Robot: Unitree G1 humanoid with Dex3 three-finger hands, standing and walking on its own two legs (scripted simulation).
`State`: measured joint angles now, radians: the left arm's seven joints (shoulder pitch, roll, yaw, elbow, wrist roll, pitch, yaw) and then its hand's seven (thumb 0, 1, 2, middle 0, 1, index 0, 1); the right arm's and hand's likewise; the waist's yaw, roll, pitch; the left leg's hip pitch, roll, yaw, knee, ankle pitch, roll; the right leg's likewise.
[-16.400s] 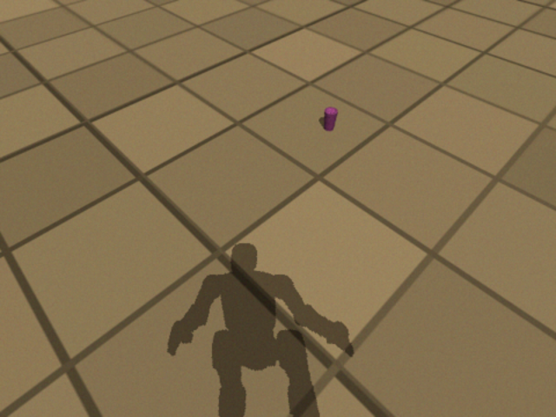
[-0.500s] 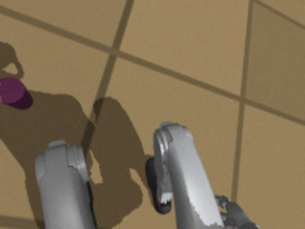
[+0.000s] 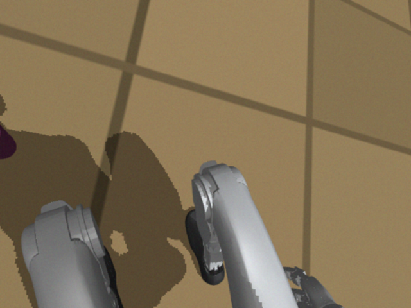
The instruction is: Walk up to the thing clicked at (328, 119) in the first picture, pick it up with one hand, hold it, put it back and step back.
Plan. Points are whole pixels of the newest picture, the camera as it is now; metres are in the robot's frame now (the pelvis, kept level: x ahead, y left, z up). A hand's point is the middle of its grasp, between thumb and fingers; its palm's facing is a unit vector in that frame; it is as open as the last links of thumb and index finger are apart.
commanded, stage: close in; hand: left
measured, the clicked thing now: out of the picture +0.47 +0.32 -0.27
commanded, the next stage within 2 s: rest palm in 0.18 s
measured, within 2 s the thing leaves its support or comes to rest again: neither
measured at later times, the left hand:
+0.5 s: hand out of the picture +0.47 +0.35 -0.19, palm faces -0.45 -0.11 -0.88, open 13.5 cm
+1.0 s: hand out of the picture +0.47 +0.35 -0.22, palm faces -0.46 -0.12 -0.88, open 13.8 cm
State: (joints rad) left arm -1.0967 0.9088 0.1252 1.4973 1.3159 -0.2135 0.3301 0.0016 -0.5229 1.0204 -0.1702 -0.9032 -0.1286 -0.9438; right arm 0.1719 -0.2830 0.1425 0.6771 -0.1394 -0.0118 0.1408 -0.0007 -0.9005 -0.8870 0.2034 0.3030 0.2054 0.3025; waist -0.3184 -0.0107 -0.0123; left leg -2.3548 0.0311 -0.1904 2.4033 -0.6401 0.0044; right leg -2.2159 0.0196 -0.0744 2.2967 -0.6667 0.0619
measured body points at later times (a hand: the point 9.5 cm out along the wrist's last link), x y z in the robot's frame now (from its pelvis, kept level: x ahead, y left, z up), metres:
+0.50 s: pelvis +0.00 +0.00 -0.01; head +0.25 +0.11 +0.35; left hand +0.49 +0.35 -0.13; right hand +0.07 -0.28 -0.09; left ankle +0.08 +0.13 -0.30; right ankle +0.11 -0.14 -0.30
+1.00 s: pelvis +0.01 +0.00 -0.03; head +0.27 +0.10 +0.32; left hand +0.50 +0.35 -0.17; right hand +0.03 -0.26 -0.09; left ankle +0.08 +0.13 -0.30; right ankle +0.11 -0.14 -0.30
